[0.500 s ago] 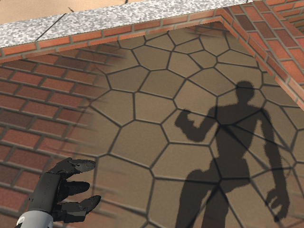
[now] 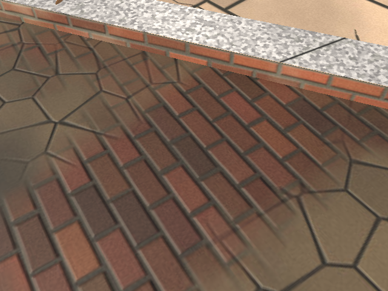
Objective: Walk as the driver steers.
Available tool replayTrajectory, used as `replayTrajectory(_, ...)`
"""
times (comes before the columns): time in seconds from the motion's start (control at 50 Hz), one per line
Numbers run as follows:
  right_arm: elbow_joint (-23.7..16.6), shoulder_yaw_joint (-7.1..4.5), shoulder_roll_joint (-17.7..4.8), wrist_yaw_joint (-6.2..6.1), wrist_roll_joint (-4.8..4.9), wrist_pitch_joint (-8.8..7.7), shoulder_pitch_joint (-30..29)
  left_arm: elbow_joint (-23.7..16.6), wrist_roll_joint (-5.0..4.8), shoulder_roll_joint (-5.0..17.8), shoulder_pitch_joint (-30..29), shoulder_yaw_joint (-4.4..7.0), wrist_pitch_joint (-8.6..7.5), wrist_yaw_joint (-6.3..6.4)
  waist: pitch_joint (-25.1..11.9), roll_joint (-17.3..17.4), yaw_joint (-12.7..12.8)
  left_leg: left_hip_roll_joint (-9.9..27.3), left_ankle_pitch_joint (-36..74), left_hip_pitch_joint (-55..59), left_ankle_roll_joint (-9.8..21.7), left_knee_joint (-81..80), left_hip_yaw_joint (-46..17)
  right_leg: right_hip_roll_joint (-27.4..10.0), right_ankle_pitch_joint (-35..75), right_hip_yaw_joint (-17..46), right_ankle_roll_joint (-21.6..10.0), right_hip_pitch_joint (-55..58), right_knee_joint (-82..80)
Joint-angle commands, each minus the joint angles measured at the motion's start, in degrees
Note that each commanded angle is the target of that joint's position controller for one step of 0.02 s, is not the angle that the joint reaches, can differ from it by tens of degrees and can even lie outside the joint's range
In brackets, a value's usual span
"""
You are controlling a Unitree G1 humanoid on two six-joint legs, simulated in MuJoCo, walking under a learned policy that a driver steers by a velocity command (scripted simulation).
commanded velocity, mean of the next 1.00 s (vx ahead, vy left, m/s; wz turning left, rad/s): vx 1.00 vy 0.00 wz -0.36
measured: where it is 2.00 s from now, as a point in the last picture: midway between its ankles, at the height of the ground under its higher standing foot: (344, 28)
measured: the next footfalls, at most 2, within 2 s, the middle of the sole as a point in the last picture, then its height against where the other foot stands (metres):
right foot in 0.32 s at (257, 267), level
left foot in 0.76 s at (205, 165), level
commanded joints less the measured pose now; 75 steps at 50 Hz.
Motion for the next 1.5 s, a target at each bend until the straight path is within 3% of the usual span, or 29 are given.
replayTrajectory(0.02,0.7,-2.87,-9.2,-2.14,-0.08,-0.94,11.8,-10.3,1.56,10.6,-6.1,1.33,-1.19,-0.22,-0.9,-4.6,-2.9,20.5,4.8,25.7,11.0,-29.3,-41.3,-3.5,-1.5,5.5,0.3,-32.6,-3.7)
replayTrajectory(0.06,0.2,-2.06,-7.5,-2.03,0.54,-2.79,9.3,-10.1,2.31,9.9,-4.2,1.15,1.53,-0.32,1.7,-5.6,1.3,15.7,10.6,11.4,9.7,-30.8,-33.1,-5.5,-3.1,4.9,2.2,-23.4,-13.5)
replayTrajectory(0.14,1.1,-2.19,-6.3,-1.1,1.47,-5.46,8.5,-14.1,0.59,4.5,-13.3,-0.53,1.32,-2.13,2.4,-2.2,0.0,8.2,20.2,1.1,5.1,-34.3,-20.4,-5.3,21.1,0.1,1.3,-10.2,-38.2)
replayTrajectory(0.24,4.8,-2.29,-7.7,-0.28,1.55,-6.97,17.2,-14.7,-1.27,6.1,-20.6,0.43,0.85,-2.56,1.3,-0.7,-6.6,14.3,41.4,23.7,0.2,-36.3,-16.6,-1.2,31.6,-4.0,-6.0,-10.0,-53.5)
replayTrajectory(0.28,5.5,-2.78,-10.2,-1.15,-0.02,-6.37,17.4,-13.3,-1.21,8.7,-15.1,1.96,0.81,-2.18,-4.2,2.4,-3.1,16.8,64.2,32.7,-2.0,-25.9,-13.6,3.3,21.4,-5.7,-8.2,-6.3,-52.9)
replayTrajectory(0.32,4.9,-2.94,-10.5,-2.23,-2.15,-4.69,12.3,-6.5,-1.7,12.0,7.3,4.04,1.52,-1.04,-13.3,3.0,9.3,16.2,71.1,28.3,-4.1,1.0,-8.8,5.8,13.4,-5.9,-10.4,12.8,-52.7)
replayTrajectory(0.34,3.1,-1.72,-6.6,-2.3,-1.61,-4.91,11.6,-4.3,-1.01,16.8,16.9,5.7,2.0,-0.31,-18.1,-4.3,12.7,11.5,52.6,12.5,-6.0,26.7,-5.2,-1.6,-0.1,6.2,-14.3,27.4,-50.9)
replayTrajectory(0.36,0.7,-0.11,-0.2,-0.69,0.62,-6.39,16.9,-3.2,-0.69,19.5,14.2,6.53,2.29,-1.12,-22.1,-25.9,3.7,0.0,-2.4,-9.2,-9.7,43.6,-7.3,-13.2,-9.2,44.4,-21.9,37.9,-64.4)
replayTrajectory(0.38,-0.1,0.55,-2.8,-1.1,-0.46,-6.99,13.6,-5.3,-0.9,15.4,5.9,6.01,2.32,-2.11,-16.5,-14.7,2.9,4.3,-1.6,-18.4,-8.4,45.3,-11.6,-13.9,-12.0,50.3,-23.2,35.5,-70.0)
replayTrajectory(0.42,-2.1,1.12,-4.0,-0.73,-1.29,-7.7,5.2,-4.7,-1.5,11.0,3.7,5.17,2.0,-2.25,-7.3,1.0,1.7,10.8,3.5,-16.3,-8.6,35.1,-12.3,-11.3,-4.7,37.8,-20.5,20.2,-70.7)
replayTrajectory(0.5,-5.8,2.69,-1.4,0.02,-3.18,-4.74,2.4,-2.1,-1.89,10.3,4.7,4.36,0.58,-1.57,0.1,-1.8,-3.4,14.1,-0.5,-12.8,-12.2,21.0,-10.1,-4.3,3.8,27.7,-19.7,3.7,-74.7)
replayTrajectory(0.58,-10.9,4.3,-0.1,1.15,-1.08,-4.86,-9.9,-3.3,-2.42,11.5,3.5,5.33,-0.01,-1.72,3.5,-3.1,-1.0,13.4,16.3,-4.4,-15.1,-1.5,-5.8,0.5,13.5,21.3,-17.5,-6.7,-79.7)
replayTrajectory(0.68,-11.9,3.69,-1.4,0.31,-0.32,-5.24,-12.5,-2.6,-3.31,13.3,6.6,6.39,0.0,-1.48,-0.9,-3.8,1.7,10.6,23.7,4.1,-14.0,-13.4,-6.3,-1.2,33.4,22.7,-13.2,4.6,-73.2)
replayTrajectory(0.74,-7.5,1.03,-6.3,-1.71,-0.31,-5.9,4.4,-2.9,-2.53,16.6,4.4,7.1,0.1,-1.27,-12.6,-2.5,-7.2,9.3,11.6,25.1,-11.8,-15.0,-6.4,1.4,49.4,20.4,-9.7,6.3,-48.1)
replayTrajectory(0.76,-5.7,-0.57,-9.8,-3.08,-1.24,-6.15,16.5,-4.1,-2.33,13.4,2.4,6.24,-0.57,-1.48,-19.7,0.0,-12.5,18.1,-1.8,39.0,-10.0,-13.8,-14.2,3.6,39.0,18.0,-9.2,-1.9,-31.7)
replayTrajectory(0.78,-5.0,-1.79,-13.7,-3.73,-3.58,-5.98,21.5,-6.3,-3.82,3.7,5.1,3.89,-0.86,-1.1,-26.3,13.7,-10.7,35.2,-20.6,53.0,-6.5,-19.8,-39.0,9.3,-3.6,11.6,-8.6,-18.8,-14.2)
replayTrajectory(0.8,-4.7,-2.71,-14.8,-3.24,-2.45,-5.41,17.9,-8.3,-3.93,6.1,6.6,3.18,-0.07,-1.07,-28.7,20.6,-7.4,38.8,-28.8,51.4,-2.4,-27.9,-58.4,6.8,-2.9,8.1,-9.1,-27.1,-4.9)
replayTrajectory(0.84,-4.8,-0.74,-4.0,-2.58,-1.66,-5.33,10.5,-7.3,-1.52,9.4,-3.8,3.72,1.39,-1.63,-11.7,3.7,-7.6,31.8,-16.3,35.8,-4.1,-28.0,-37.1,0.8,6.9,5.7,-8.8,-29.7,-7.3)
replayTrajectory(0.94,2.1,0.09,-0.1,-1.27,0.33,-7.13,14.4,-11.4,-0.41,4.7,-12.1,2.4,4.67,-4.65,-2.9,4.4,-3.6,26.9,15.7,25.1,-7.3,-31.9,-12.9,-4.1,8.4,4.2,-7.2,-31.0,-11.9)
replayTrajectory(1.08,4.1,-0.72,-4.6,-1.37,0.28,-8.39,12.4,-15.7,-1.01,5.4,-23.4,0.59,4.4,-6.55,1.1,1.0,-1.8,19.4,50.1,18.7,-11.5,-36.0,9.8,2.3,26.8,-8.7,-9.7,-14.6,-38.0)
replayTrajectory(1.16,3.0,-2.26,-10.7,-2.79,-0.35,-5.4,11.1,-10.3,-0.49,11.0,-3.4,2.73,3.75,-4.52,-9.4,6.1,10.0,24.7,81.3,24.8,-11.2,-5.3,8.3,7.7,16.8,-8.7,-14.8,5.6,-41.1)
replayTrajectory(1.18,1.8,-2.11,-10.0,-2.69,-0.68,-4.58,9.3,-5.8,-0.31,13.4,9.8,4.5,3.35,-3.41,-14.9,3.2,15.1,23.8,71.2,14.9,-10.9,14.3,7.5,8.5,18.3,-4.9,-16.9,23.6,-45.1)
replayTrajectory(1.2,0.9,-1.47,-5.9,-1.39,-1.06,-4.49,7.8,-4.8,-2.16,16.9,7.5,6.45,4.05,-1.92,-10.0,-9.9,11.2,11.8,8.7,-2.1,-12.9,36.6,7.7,4.8,17.8,4.0,-17.9,30.2,-50.3)
replayTrajectory(1.22,-5.3,-0.28,-3.1,-1.3,-0.48,-5.2,15.7,-8.6,0.13,25.0,0.8,7.71,5.2,-1.77,-18.2,-17.4,1.4,7.5,-10.5,-21.6,-15.2,55.9,-0.7,-10.1,23.4,35.2,-29.7,43.3,-55.3)
replayTrajectory(1.24,-6.7,0.04,-5.7,-1.5,-1.07,-6.58,10.4,-10.6,-0.36,23.1,2.5,7.98,5.62,-1.11,-23.3,-6.2,5.4,9.9,-5.3,-25.0,-14.4,55.7,-10.1,-11.9,8.9,44.6,-30.9,42.5,-65.2)
replayTrajectory(1.28,-6.5,1.02,-3.9,-1.78,-1.4,-6.91,7.6,-8.0,-0.69,16.0,0.2,6.12,4.4,-0.03,-8.1,2.6,0.2,15.0,-1.4,-24.3,-13.6,46.7,-9.2,-10.1,5.9,38.3,-25.3,24.1,-70.7)
replayTrajectory(1.32,-4.5,1.91,-1.8,-1.6,-2.4,-4.53,11.1,-7.8,-0.91,10.7,-2.8,3.92,2.13,0.57,-4.3,4.8,-4.5,18.0,-0.4,-16.1,-14.0,42.8,-8.1,-7.0,16.8,27.8,-22.2,8.4,-71.8)
replayTrajectory(1.4,-8.6,3.22,5.6,-2.1,-0.17,-1.07,1.2,-2.1,-0.35,10.2,5.3,3.23,-1.52,-1.02,-0.4,-3.4,-2.5,16.1,-10.5,-37.9,-11.6,69.8,-3.7,-8.3,26.1,21.3,-21.4,7.0,-71.8)
replayTrajectory(1.5,-17.0,5.91,8.8,-1.84,0.28,-0.65,-14.8,4.6,-1.02,6.7,11.3,0.62,-1.26,0.33,3.8,0.9,-2.0,14.0,-9.3,-43.3,-5.2,55.2,-0.2,-5.8,32.9,6.2,-10.5,6.9,-82.3)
